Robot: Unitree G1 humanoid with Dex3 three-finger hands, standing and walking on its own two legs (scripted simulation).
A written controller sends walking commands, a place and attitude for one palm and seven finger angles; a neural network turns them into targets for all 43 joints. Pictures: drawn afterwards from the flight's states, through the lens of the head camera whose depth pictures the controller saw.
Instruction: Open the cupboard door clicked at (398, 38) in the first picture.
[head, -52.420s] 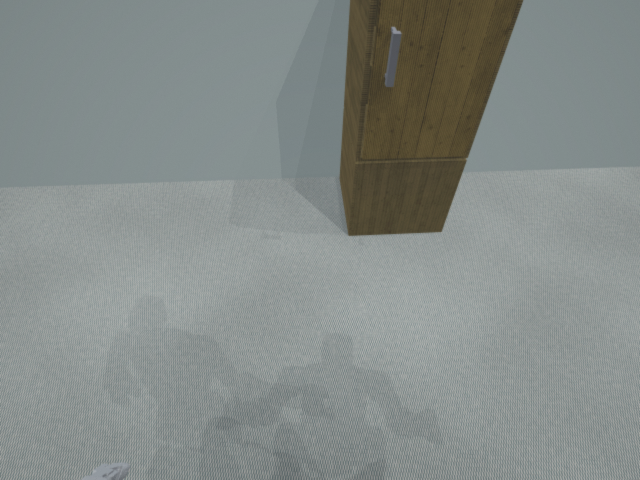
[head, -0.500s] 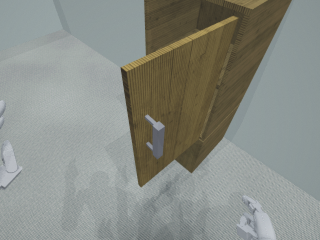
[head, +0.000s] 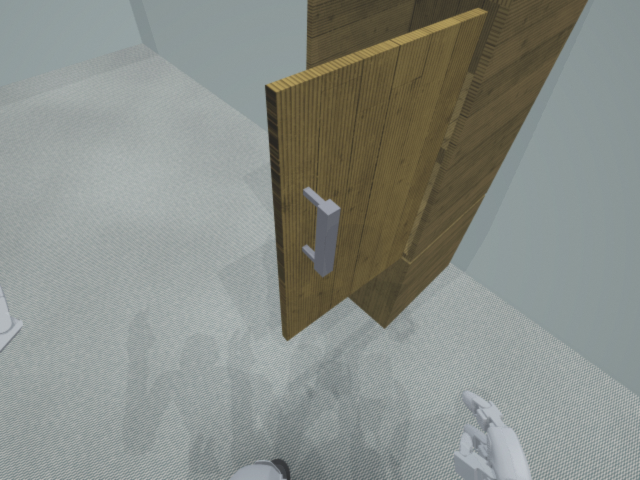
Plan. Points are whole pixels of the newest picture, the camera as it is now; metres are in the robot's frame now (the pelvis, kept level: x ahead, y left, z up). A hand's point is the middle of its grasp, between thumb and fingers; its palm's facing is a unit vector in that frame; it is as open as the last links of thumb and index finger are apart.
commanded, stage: step back with the hand held close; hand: left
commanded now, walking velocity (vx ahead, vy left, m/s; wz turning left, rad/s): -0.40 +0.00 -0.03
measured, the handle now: (317, 233) +0.44 +0.05 +0.03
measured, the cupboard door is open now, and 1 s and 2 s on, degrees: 85 85 85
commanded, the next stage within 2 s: stop stepping back and stand still in 0.24 s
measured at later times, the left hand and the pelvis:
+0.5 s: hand out of the picture +0.09 +0.24 +0.18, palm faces +0.32 -0.80 -0.51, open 7.4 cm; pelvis -0.12 -0.01 +0.02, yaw -1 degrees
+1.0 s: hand out of the picture +0.01 +0.24 +0.18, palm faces +0.38 -0.78 -0.50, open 7.4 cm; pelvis -0.19 -0.02 +0.01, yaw -1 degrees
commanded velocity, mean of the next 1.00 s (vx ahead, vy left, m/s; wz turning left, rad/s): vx -0.01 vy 0.03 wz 0.00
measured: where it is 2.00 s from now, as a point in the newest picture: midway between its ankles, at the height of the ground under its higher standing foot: outside the picture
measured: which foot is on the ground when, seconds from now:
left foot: down 0.00-0.04, up 0.06-0.14, down 0.16-0.52, up 0.54-0.76, down 0.78-1.00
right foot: down 0.00-0.22, up 0.24-0.50, down 0.52-1.00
